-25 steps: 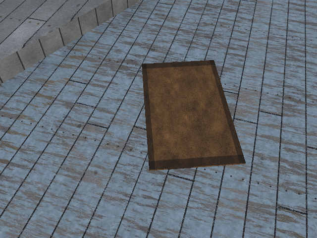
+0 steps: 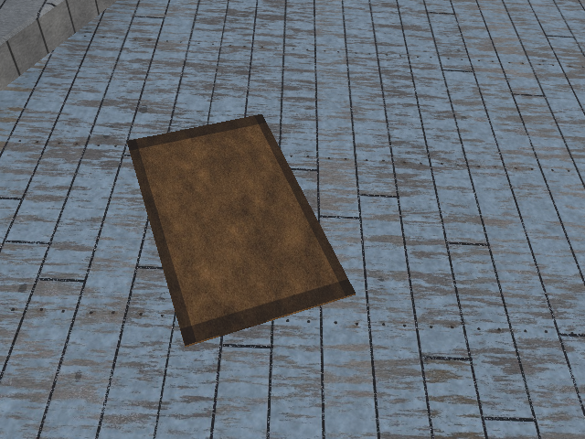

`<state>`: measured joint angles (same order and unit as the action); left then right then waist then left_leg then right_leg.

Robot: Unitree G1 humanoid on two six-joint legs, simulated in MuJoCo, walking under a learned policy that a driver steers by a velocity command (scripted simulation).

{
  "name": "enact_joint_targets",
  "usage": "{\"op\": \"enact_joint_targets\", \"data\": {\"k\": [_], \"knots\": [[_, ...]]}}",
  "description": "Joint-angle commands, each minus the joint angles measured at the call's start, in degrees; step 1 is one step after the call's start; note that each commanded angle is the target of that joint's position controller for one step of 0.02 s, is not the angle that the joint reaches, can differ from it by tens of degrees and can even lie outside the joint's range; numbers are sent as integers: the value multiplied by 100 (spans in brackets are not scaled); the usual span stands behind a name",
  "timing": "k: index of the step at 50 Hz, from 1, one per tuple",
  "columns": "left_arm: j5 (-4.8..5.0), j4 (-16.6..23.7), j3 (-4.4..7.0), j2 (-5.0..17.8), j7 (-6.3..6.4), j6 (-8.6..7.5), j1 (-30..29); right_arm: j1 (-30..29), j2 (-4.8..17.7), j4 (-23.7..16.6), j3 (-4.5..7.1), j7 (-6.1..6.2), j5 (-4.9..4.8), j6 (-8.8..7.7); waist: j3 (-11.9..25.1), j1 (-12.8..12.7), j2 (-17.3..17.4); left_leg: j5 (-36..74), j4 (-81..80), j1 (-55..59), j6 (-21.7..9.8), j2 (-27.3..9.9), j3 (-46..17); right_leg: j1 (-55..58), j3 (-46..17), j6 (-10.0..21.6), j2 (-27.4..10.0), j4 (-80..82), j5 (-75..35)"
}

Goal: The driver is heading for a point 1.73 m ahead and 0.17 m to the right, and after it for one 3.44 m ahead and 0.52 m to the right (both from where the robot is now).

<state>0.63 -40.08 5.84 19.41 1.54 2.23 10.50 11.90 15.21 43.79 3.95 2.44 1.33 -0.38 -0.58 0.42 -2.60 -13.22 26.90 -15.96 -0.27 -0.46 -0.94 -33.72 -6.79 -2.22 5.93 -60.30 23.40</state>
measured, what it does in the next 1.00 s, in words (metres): steps on the spot, turning right: right foot, then left foot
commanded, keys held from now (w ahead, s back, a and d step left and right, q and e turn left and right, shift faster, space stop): e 0.30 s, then no key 0.70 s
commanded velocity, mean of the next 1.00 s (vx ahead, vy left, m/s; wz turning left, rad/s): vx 0.00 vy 0.00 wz -0.30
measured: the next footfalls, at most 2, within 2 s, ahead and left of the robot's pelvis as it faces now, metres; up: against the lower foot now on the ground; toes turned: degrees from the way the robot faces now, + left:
right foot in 0.30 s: +0.02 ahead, -0.15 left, +0.00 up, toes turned -13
left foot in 0.70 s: +0.09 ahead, +0.08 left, +0.00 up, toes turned -17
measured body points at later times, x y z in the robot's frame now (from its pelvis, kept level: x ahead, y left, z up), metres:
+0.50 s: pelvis +0.00 -0.05 +0.00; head +0.03 -0.08 +0.45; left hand +0.24 +0.17 -0.08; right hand +0.05 -0.37 -0.12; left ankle +0.02 +0.10 -0.66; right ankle -0.02 -0.14 -0.74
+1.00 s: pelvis +0.02 -0.03 -0.01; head +0.02 -0.03 +0.44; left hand +0.21 +0.18 -0.13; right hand +0.07 -0.31 -0.12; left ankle +0.05 +0.09 -0.74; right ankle -0.02 -0.14 -0.74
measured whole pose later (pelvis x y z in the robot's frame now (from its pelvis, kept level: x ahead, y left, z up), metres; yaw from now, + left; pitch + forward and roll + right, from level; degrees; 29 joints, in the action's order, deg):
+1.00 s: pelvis +0.02 -0.03 -0.01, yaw -17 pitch -1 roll +0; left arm -0.7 -44.6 2.4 13.7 0.5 0.9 11.7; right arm 10.8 13.1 44.1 1.4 1.0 0.8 -1.3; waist -1.4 -0.4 -0.3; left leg -17.5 31.7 -13.3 0.5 -0.8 0.0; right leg -14.0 -3.2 0.3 2.0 -31.3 16.4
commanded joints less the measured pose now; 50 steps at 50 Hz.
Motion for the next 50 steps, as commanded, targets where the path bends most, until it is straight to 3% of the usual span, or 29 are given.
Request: {"op": "enact_joint_targets", "data": {"k": [1, 3, 5, 8, 11, 14, 15, 16, 17, 18, 19, 20, 21, 24, 27, 31, 33, 34, 35, 36, 37, 38, 39, 42, 50], "knots": [[32, 300, 109, 350, -3, 48, 251, -512, 703, -553, 113, 60, -48, -70, 188, -158, 930, 1850, -881, 576, -1014, -1295, -799, -528, 198, -257, -336, -1028, -239], [76, 553, 38, 238, -30, 32, -176, -175, 786, -497, 146, 100, -32, -13, 191, 107, 1090, 1989, -859, 1109, -1119, -1353, -664, -755, 335, -376, -498, -402, -391], [59, 725, -11, 173, -83, 22, -364, 9, 947, -466, 206, 111, -45, 30, 331, 241, 1188, 2141, -796, 1434, -1195, -1517, -608, -583, 422, -430, -659, 195, -307], [49, 871, -54, 136, -180, 23, -415, -88, 1180, -517, 301, 53, -86, 61, 430, 264, 1300, 2329, -757, 1210, -1209, -1657, -332, 193, 737, -324, -767, 1028, -146], [62, 932, 5, 256, -242, 72, -343, -130, 1257, -513, 348, -38, -171, 49, 435, 233, 1384, 2410, -604, 1108, -1149, -1765, -187, 756, 1008, -119, -679, 1774, -190], [58, 827, 79, 250, -286, 102, 98, -264, 1195, -464, 350, -78, -336, 16, 491, -90, 1260, 2145, 69, 861, -727, -1652, 145, 1760, 1197, 312, -471, 3401, -1239], [45, 761, 168, 458, -228, 97, 354, 57, 984, -334, 300, -106, -291, -16, 633, -134, 783, 1546, 723, 309, -323, -1403, 515, 2643, 855, 523, -531, 3877, -2123], [12, 851, 322, 1137, -126, 71, 568, 90, 597, -512, 157, -150, 14, -41, 861, -45, -888, -891, 2456, -1304, 251, -777, 1000, 3920, -1039, 1065, -1978, 3779, -4484], [-151, 976, 277, 1266, -144, -22, 421, -252, 592, -740, 133, -129, 48, -61, 1001, -180, -1444, -2693, 3708, -2373, 515, -124, 468, 3724, -2125, 2278, -3049, 3738, -5459], [-211, 929, 188, 932, -190, -133, 533, -584, 917, -739, 220, -105, -74, -49, 1119, -492, -750, -2521, 4275, -2298, 483, -261, -57, 3455, -1758, 2338, -2806, 3880, -4900], [-192, 854, 107, 740, -184, -207, 268, -608, 929, -698, 239, -89, -174, -12, 842, -294, -581, -2089, 4291, -2309, 405, -347, -148, 3232, -1238, 1980, -2413, 3868, -4395], [-107, 851, 68, 607, -161, -224, -29, -486, 888, -572, 246, -42, -150, 33, 711, -150, -352, -1685, 4060, -2270, 399, -401, -190, 3048, -925, 1669, -2099, 3875, -3957], [-36, 857, 14, 508, -140, -219, -247, -400, 942, -527, 265, -9, -99, 80, 623, -53, -424, -1349, 3932, -2100, 434, -396, -176, 2814, -749, 1549, -1976, 3916, -3900], [-108, 798, -65, 394, -88, -234, -380, -90, 777, -412, 216, -37, -123, 103, 722, 104, -474, -787, 3521, -1486, 505, -280, -94, 2515, -455, 1550, -1767, 4004, -3932], [-110, 697, -85, 372, -61, -232, -376, -271, 576, -453, 109, -57, -121, 107, 638, -18, -519, -686, 2381, -1085, 492, -316, -102, 2466, -462, 1520, -1718, 4021, -3318], [-129, 535, -106, 415, -117, -209, -303, -343, 657, -491, 102, -95, -150, 97, 428, -156, -581, -820, 1380, -466, 406, -233, -22, 2178, -780, 1601, -1782, 4051, -2460], [-85, 458, -180, 284, -140, -210, -419, -190, 572, -429, 81, -120, -142, 58, 341, 3, -479, -303, 444, 23, 304, -168, 52, 2026, -825, 1457, -1669, 3923, -2153], [-59, 385, -233, 169, -147, -224, -379, -72, 512, -384, 49, -144, -88, 21, 325, 124, -341, 487, -333, 501, 220, -170, 42, 1866, -764, 1250, -1541, 3857, -1978], [-115, 310, -285, 32, -154, -271, -177, -4, 647, -387, 50, -141, -4, -15, 461, 66, -93, 1287, -450, 1032, 122, -450, -310, 1682, -681, 948, -1330, 3746, -1618], [-219, 276, -275, 45, -189, -328, 93, -6, 1044, -432, 122, -116, 8, -23, 533, -227, 578, 2174, -176, 1266, -85, -888, -628, 1482, -315, 681, -916, 3464, -1038], [-220, 246, -281, -41, -192, -340, 164, -213, 942, -338, 118, -146, -59, -26, 534, -379, 1157, 1160, -163, 673, -327, -863, -645, 1819, 97, 464, -617, 3523, -751], [-221, 215, -254, 148, -172, -313, -123, -353, 644, -432, 45, -190, -62, -53, 344, -170, 976, 444, -295, 311, -295, -673, -576, 2005, 127, 374, -619, 3438, -827], [-181, 225, -220, 185, -150, -275, -292, -375, 560, -419, 12, -195, -27, -80, 253, -105, 842, 207, -314, 218, -185, -580, -474, 1971, 116, 408, -624, 3373, -900], [-167, 176, -235, 52, -111, -175, -242, -247, 555, -365, -23, -181, -32, -175, 136, -71, 699, 222, -227, 176, -67, -472, -352, 1955, 14, 471, -688, 3380, -1231], [-126, -129, -215, -50, -71, -218, -41, -162, 490, -303, -85, -118, -65, -157, 159, -23, 264, 448, -58, 315, -100, -361, -260, 2004, 13, 388, -709, 3344, -1617]]}}
Keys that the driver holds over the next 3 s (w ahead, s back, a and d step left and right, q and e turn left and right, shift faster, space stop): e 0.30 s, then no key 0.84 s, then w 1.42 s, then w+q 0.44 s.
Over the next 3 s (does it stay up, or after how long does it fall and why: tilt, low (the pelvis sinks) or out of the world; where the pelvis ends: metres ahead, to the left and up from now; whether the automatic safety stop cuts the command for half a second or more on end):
stays up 0.90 -0.24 -0.02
